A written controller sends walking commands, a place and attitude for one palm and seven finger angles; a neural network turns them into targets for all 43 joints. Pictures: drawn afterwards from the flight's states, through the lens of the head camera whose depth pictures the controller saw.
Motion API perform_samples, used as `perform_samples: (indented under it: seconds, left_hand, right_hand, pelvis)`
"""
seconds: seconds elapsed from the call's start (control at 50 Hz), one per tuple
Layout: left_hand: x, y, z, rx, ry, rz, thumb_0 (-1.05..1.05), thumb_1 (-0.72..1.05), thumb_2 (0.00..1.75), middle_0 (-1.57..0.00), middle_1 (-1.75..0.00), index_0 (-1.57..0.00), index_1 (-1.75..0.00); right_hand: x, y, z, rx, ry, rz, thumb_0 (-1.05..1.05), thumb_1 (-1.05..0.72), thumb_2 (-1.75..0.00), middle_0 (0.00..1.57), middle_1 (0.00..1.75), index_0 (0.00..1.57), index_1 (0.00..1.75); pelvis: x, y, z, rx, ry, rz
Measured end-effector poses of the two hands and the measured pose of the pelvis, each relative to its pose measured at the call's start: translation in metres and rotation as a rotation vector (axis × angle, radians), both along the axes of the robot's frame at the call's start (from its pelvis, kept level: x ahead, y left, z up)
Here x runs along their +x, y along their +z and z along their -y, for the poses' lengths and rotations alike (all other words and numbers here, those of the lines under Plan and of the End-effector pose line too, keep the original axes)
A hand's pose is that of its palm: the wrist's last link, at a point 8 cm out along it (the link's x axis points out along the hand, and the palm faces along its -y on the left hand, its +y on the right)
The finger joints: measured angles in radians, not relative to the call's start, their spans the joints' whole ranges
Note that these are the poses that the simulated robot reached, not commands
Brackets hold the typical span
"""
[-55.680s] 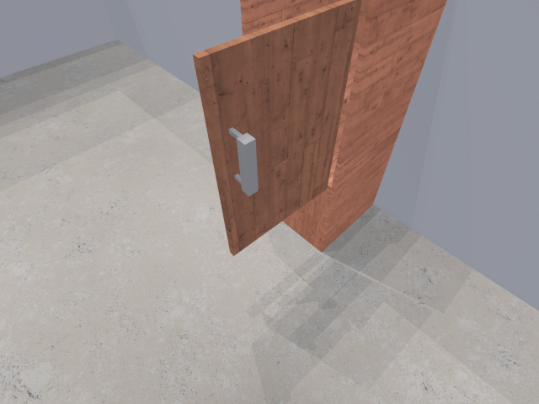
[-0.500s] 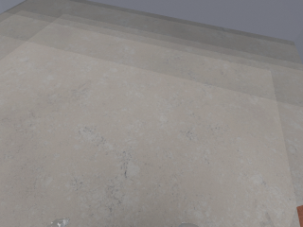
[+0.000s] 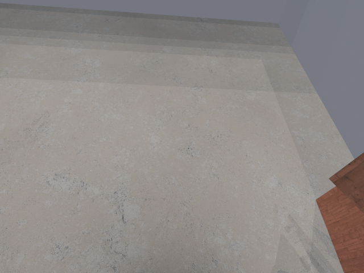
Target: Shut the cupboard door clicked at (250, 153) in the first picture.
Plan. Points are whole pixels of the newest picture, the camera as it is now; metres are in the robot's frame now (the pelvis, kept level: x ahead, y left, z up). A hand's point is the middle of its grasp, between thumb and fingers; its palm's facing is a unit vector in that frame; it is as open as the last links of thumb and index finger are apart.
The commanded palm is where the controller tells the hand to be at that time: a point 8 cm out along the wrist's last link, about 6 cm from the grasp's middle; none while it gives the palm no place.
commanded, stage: turn to face it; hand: left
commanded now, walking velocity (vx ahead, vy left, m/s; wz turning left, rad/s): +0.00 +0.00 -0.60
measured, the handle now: out of the picture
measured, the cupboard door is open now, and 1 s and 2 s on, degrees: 29 29 29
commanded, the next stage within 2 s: take the last steps up to it in 1.54 s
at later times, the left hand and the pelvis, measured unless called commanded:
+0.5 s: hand (124, 263) +0.16 +0.14 -0.14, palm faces -0.28 -0.92 -0.27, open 7.4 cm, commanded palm none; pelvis -0.02 -0.02 +0.00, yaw -18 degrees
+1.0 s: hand (127, 253) +0.18 +0.14 -0.16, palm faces -0.51 -0.83 -0.21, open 7.4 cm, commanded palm none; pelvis +0.00 +0.00 +0.01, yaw -35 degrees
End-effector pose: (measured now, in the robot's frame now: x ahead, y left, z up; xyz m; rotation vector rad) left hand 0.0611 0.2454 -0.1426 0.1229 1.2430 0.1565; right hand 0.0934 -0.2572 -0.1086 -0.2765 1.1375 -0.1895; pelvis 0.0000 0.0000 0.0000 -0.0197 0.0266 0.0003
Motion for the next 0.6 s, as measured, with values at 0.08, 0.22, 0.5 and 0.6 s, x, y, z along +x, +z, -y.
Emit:
perform_samples:
  seconds: [0.08,0.22,0.5,0.6]
  left_hand:
    - [0.01,0.002,-0.015,-0.003,-0.051,-0.021,0.01,0.91,0.9,-0.2,-0.3,-0.2,-0.3]
    - [0.039,0.018,-0.023,0.012,-0.132,0.0,0.01,0.91,0.9,-0.19,-0.3,-0.19,-0.3]
    - [0.1,0.035,0.054,0.084,-0.378,0.132,0.0,0.91,0.9,-0.19,-0.3,-0.19,-0.3]
    - [0.092,0.038,0.068,0.079,-0.417,0.086,0.0,0.91,0.9,-0.2,-0.3,-0.2,-0.3]
  right_hand:
    - [-0.017,0.012,-0.015,-0.01,-0.023,0.002,0.0,-0.9,-0.89,0.2,0.3,0.2,0.3]
    - [-0.059,0.016,-0.02,0.002,-0.131,-0.039,0.0,-0.9,-0.89,0.2,0.3,0.2,0.3]
    - [-0.159,-0.035,0.028,0.085,-0.396,-0.141,0.0,-0.9,-0.89,0.2,0.3,0.2,0.3]
    - [-0.159,-0.021,0.035,0.079,-0.43,-0.112,0.01,-0.91,-0.89,0.2,0.3,0.2,0.3]
  pelvis:
    - [-0.002,0.008,-0.009,-0.016,-0.06,0.015]
    - [-0.003,0.018,-0.015,-0.04,-0.146,0.022]
    - [-0.017,-0.002,0.02,0.002,-0.317,0.031]
    - [-0.019,0.009,0.023,0.021,-0.368,0.018]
